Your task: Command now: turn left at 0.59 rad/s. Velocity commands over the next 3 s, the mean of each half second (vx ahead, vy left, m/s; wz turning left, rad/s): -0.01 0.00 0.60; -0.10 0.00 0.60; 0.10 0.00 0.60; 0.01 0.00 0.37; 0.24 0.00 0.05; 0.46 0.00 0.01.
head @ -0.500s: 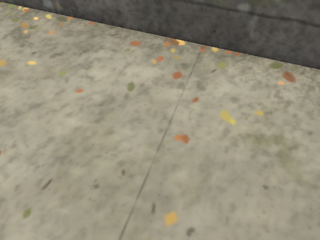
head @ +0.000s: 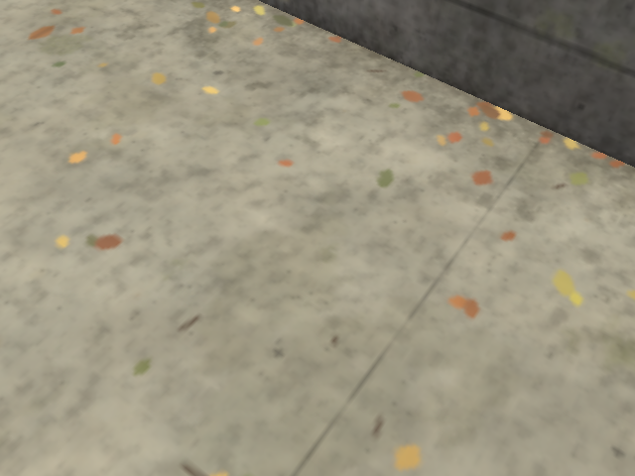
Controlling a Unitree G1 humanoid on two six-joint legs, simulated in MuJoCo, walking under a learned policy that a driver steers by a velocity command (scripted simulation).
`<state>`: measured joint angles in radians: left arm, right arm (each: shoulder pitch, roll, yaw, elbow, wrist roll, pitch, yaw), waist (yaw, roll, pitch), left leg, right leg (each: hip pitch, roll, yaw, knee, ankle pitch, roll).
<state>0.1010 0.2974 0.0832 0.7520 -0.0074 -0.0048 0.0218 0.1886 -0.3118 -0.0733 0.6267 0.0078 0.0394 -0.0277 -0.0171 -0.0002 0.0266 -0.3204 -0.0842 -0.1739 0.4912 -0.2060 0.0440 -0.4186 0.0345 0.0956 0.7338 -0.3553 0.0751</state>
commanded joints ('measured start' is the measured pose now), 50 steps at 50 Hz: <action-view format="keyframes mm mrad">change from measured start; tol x32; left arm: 1 -7 98 25 -74 -6 -28 -12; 50 329 102 36 21 7 0 -11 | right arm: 1 -24 -178 -53 -77 7 -4 1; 50 -89 -146 -43 -79 29 8 -19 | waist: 1 3 173 -121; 6 -12 -297 -105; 24 -6 -167 -104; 27 4 344 -157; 50 116 187 -63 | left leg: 1 164 246 -338 -93 287 177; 4 76 165 -315 -9 169 92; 6 -258 -74 -5 362 -444 -27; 10 -307 36 24 743 -252 -120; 22 -89 111 212 230 -165 -114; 25 142 83 202 -107 215 -34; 27 335 505 -328 -71 1004 269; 50 -175 72 -280 -147 -489 5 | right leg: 1 16 15 -1 -112 -8 -15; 7 300 -463 399 -437 524 -372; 23 360 -341 -75 -297 706 -267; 25 271 -279 -161 -150 584 -161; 27 -179 -48 -181 335 -353 3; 34 -140 -5 -21 598 -68 16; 50 423 -1 -68 -425 21 -120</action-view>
